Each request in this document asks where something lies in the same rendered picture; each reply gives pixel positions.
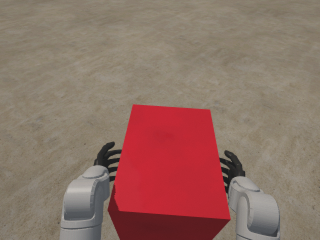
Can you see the right robot forearm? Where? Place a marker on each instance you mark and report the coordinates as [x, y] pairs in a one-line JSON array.
[[257, 213]]

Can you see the carton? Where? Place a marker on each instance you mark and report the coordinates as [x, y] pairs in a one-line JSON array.
[[169, 183]]

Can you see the robot left hand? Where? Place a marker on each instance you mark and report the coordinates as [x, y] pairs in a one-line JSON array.
[[104, 154]]

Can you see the left robot forearm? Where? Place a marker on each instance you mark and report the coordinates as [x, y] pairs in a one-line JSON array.
[[83, 205]]

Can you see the robot right hand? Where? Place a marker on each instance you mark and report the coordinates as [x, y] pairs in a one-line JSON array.
[[235, 168]]

